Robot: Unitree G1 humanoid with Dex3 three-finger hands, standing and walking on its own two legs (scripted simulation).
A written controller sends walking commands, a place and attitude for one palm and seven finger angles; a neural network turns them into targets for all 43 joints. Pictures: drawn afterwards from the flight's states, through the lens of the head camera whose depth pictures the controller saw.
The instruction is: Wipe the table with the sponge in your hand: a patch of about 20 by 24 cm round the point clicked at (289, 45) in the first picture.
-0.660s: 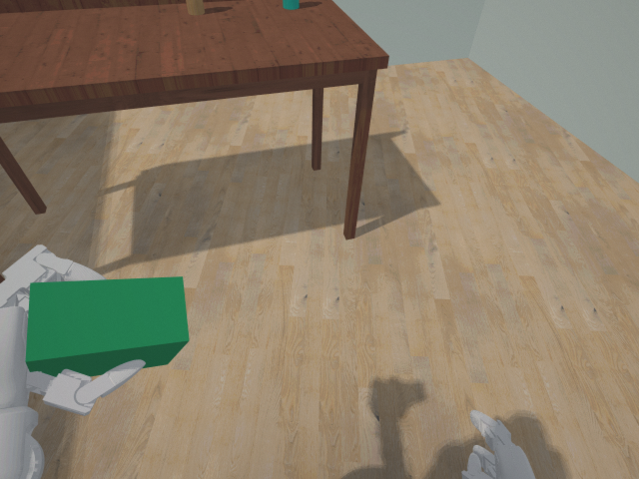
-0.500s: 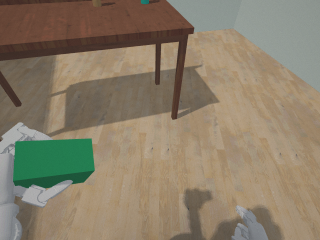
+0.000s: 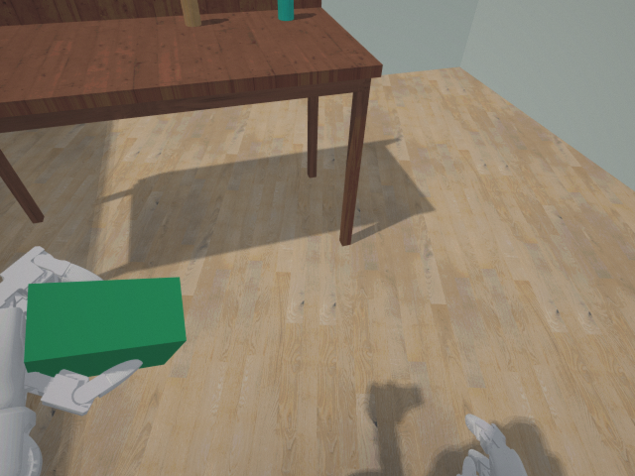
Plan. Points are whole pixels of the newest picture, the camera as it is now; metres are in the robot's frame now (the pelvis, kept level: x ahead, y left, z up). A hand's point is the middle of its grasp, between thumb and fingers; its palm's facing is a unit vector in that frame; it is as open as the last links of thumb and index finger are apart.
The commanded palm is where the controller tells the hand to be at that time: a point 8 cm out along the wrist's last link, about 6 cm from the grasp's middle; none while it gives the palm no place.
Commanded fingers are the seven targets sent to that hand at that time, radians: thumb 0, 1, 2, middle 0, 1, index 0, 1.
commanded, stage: walk to a spot facing it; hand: left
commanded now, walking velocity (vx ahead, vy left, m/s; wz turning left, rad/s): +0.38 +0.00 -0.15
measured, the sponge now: (129, 328) +0.22 +0.21 +0.15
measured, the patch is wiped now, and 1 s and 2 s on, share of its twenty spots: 0.00 0.00 0.00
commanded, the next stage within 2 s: none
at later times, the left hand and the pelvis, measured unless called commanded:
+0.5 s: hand (143, 241) +0.32 +0.22 +0.17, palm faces +0.42 -0.83 -0.37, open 10.4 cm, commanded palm +0.26 +0.26 +0.18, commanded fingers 0.00 0.10 1.30 -1.20 -1.60 -1.20 -1.60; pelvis +0.09 -0.02 -0.01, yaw -2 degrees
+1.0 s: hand (273, 160) +0.47 +0.10 +0.18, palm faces +0.32 -0.78 -0.54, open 10.4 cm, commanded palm +0.40 +0.16 +0.18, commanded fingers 0.00 0.10 1.30 -1.20 -1.60 -1.20 -1.60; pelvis +0.24 -0.12 +0.00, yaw +0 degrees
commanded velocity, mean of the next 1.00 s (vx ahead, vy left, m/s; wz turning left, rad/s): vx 0.37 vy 0.00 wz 0.09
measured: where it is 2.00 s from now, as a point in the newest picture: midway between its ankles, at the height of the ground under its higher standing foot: (391, 434)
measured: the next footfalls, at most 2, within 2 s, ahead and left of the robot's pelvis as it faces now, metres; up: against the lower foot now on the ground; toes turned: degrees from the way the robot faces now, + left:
left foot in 0.38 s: +0.15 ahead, +0.11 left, +0.00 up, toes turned +9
right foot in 0.78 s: +0.28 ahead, -0.19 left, +0.00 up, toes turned -15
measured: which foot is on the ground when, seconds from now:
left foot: down 0.00-0.16, up 0.18-0.36, down 0.38-0.78, up 0.80-1.00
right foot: down 0.00-0.40, up 0.42-0.76, down 0.78-1.00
